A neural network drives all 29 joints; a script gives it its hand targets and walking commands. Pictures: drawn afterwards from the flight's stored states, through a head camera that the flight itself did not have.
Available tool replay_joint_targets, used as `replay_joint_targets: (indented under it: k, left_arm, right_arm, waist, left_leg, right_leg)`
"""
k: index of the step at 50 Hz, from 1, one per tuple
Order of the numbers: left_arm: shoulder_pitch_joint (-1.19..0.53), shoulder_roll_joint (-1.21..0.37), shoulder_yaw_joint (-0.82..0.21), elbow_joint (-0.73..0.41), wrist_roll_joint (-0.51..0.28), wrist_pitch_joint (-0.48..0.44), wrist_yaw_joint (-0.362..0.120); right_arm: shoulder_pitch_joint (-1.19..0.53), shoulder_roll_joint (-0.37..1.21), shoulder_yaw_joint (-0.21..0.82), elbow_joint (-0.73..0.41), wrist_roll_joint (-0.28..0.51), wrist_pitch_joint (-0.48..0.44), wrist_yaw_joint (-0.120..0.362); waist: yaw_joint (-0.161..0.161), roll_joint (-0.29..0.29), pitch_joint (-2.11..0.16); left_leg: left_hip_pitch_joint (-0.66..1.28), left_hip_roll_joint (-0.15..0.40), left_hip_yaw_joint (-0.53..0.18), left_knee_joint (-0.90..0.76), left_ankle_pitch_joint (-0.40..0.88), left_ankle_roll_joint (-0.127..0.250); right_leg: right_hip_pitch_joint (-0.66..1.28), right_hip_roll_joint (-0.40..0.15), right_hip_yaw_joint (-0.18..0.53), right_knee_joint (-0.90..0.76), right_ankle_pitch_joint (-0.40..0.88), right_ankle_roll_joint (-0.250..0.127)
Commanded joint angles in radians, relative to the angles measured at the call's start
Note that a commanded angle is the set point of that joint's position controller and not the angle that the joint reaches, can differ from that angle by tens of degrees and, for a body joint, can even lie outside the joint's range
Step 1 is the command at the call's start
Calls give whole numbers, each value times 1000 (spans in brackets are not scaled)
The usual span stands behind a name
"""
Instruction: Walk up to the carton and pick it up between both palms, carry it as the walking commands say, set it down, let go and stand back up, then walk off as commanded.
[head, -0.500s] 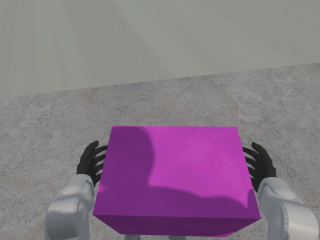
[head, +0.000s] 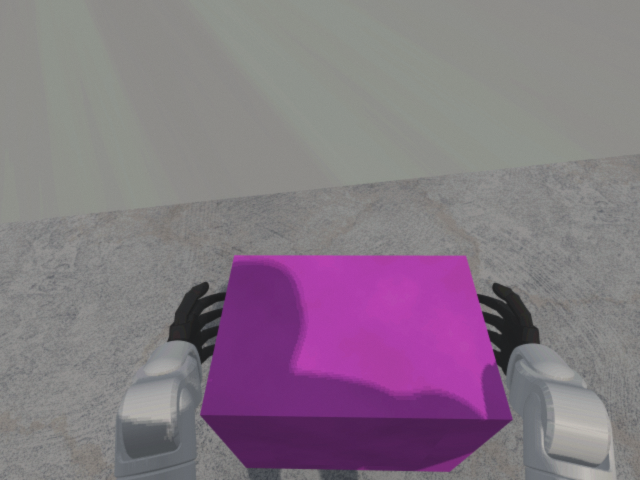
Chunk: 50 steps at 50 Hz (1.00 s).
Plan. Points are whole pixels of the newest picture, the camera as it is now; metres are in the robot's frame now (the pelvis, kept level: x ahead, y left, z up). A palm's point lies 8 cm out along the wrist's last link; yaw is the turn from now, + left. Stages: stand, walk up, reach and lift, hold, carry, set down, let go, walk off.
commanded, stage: carry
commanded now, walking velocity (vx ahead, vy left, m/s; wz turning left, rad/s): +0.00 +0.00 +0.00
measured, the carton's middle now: (348, 369) +0.26 +0.00 -0.02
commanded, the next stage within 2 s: hold in 1.36 s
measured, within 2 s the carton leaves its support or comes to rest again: neither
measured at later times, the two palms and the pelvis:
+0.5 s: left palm (196, 332) +0.27 +0.19 +0.06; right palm (517, 348) +0.26 -0.19 +0.06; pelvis +0.01 +0.01 +0.00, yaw -2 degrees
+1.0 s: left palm (190, 353) +0.24 +0.19 +0.05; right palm (522, 372) +0.23 -0.19 +0.06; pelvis -0.02 +0.01 +0.01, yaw -2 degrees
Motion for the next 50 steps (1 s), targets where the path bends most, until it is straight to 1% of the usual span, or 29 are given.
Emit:
replay_joint_targets:
  k: [1, 4, 6, 8, 13, 18, 24, 31, 39, 50]
  left_arm:
    - [-387, -587, -625, -86, -213, -38, -60]
    - [-351, -568, -580, 18, -179, -46, -53]
    - [-367, -581, -580, 10, -182, -59, -51]
    - [-379, -592, -583, -3, -187, -66, -48]
    - [-380, -570, -570, -8, -184, -75, -39]
    - [-391, -553, -554, 14, -177, -93, -38]
    - [-408, -552, -545, 36, -176, -116, -39]
    - [-415, -536, -521, 78, -160, -130, -36]
    - [-433, -540, -498, 131, -146, -165, -41]
    - [-444, -553, -502, 163, -144, -203, -51]
  right_arm:
    - [-376, 577, 610, -102, 214, -27, 53]
    - [-353, 554, 570, -4, 195, -34, 55]
    - [-375, 571, 576, -11, 207, -46, 59]
    - [-390, 584, 584, -25, 219, -52, 58]
    - [-390, 565, 576, -26, 219, -58, 51]
    - [-388, 544, 555, -1, 203, -76, 48]
    - [-390, 534, 537, 22, 190, -99, 47]
    - [-397, 515, 518, 57, 179, -110, 46]
    - [-418, 514, 499, 103, 168, -143, 55]
    - [-428, 518, 497, 132, 161, -182, 67]
  waist:
    - [-9, 18, -231]
    - [-9, 21, -250]
    - [-8, 26, -247]
    - [-8, 25, -244]
    - [-9, 16, -245]
    - [-10, 12, -236]
    - [-10, 17, -209]
    - [-10, 17, -179]
    - [-10, 16, -170]
    - [-9, 15, -180]
  left_leg:
    - [93, 115, -57, -8, 518, 28]
    - [113, 113, -54, 0, 560, 33]
    - [120, 115, -54, 4, 589, 36]
    - [122, 117, -54, 5, 585, 37]
    - [124, 115, -48, 6, 532, 41]
    - [118, 117, -48, -10, 451, 43]
    - [94, 121, -54, -50, 321, 44]
    - [75, 123, -55, -87, 231, 44]
    - [64, 124, -59, -114, 178, 43]
    - [63, 124, -60, -120, 175, 44]
  right_leg:
    - [136, -160, 112, 4, 662, 38]
    - [150, -158, 117, 22, 677, 40]
    - [144, -155, 117, 26, 661, 41]
    - [143, -155, 121, 22, 655, 40]
    - [148, -160, 131, 11, 670, 31]
    - [143, -160, 143, -15, 638, 22]
    - [133, -154, 154, -59, 530, 10]
    - [113, -161, 156, -107, 420, 10]
    - [97, -165, 157, -142, 335, 12]
    - [92, -168, 154, -155, 302, 14]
